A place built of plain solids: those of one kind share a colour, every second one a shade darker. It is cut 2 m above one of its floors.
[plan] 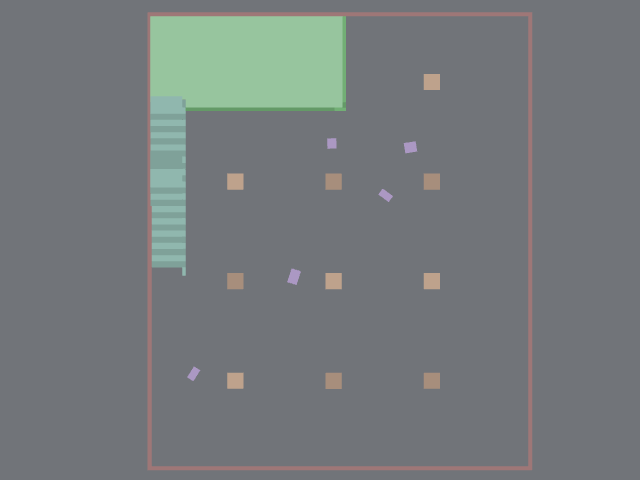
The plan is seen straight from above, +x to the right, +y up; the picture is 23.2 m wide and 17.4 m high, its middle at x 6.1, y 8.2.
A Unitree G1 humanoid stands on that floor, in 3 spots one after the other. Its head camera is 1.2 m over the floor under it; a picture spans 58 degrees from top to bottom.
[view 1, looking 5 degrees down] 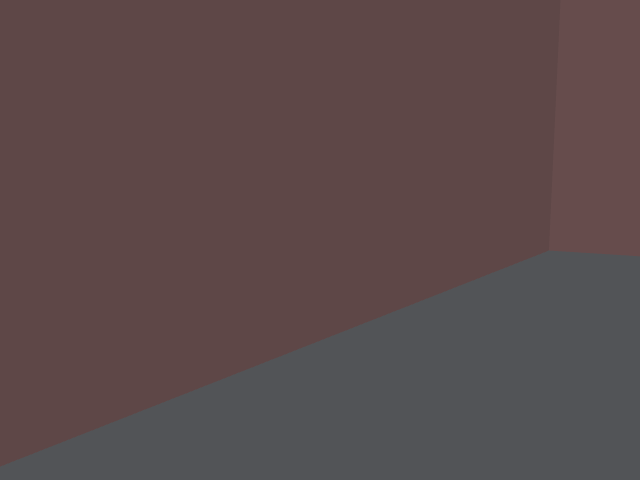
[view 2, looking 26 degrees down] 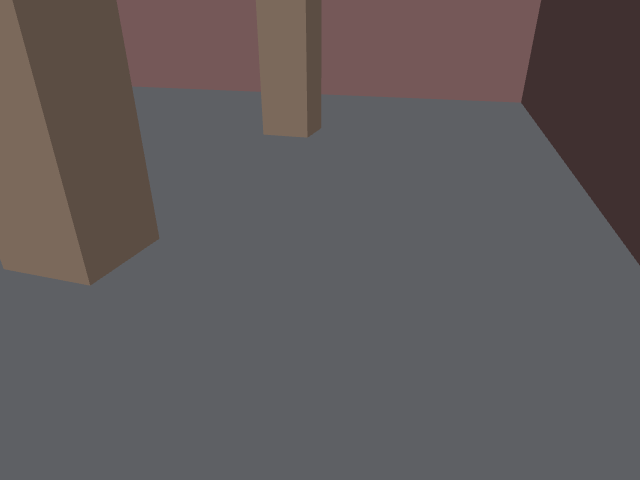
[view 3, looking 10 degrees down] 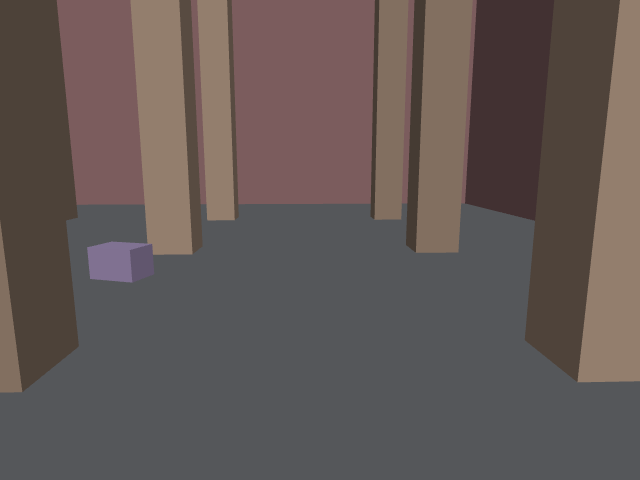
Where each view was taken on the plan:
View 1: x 11.90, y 2.31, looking -141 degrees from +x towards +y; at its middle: wall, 3.69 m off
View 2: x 4.82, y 1.10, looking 17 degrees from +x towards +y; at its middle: ground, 2.74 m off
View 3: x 0.56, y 4.90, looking -2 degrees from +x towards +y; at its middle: ground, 6.91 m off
